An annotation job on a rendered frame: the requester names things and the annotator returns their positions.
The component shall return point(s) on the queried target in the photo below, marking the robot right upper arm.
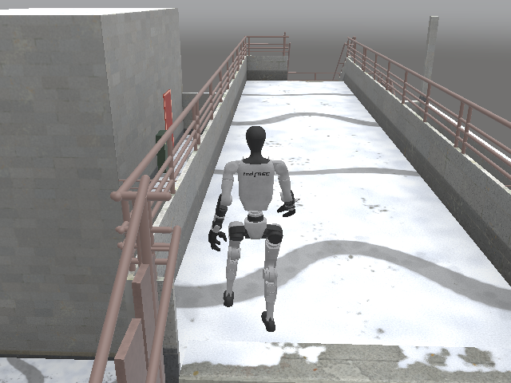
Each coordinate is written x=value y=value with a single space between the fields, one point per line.
x=284 y=180

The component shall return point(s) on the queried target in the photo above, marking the robot left hand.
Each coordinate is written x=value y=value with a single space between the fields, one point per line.
x=212 y=239

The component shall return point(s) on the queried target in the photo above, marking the right robot forearm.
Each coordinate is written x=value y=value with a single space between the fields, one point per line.
x=290 y=205

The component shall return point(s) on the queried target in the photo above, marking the robot left foot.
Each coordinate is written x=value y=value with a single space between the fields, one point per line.
x=228 y=301

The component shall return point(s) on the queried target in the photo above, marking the left robot forearm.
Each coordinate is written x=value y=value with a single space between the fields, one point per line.
x=219 y=216

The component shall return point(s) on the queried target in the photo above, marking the right robot thigh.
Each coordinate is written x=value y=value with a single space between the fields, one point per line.
x=272 y=245

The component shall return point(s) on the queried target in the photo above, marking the robot right hand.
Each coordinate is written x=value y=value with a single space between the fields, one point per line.
x=283 y=208

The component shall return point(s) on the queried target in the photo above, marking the robot left upper arm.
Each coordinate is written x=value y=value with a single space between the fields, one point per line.
x=227 y=182

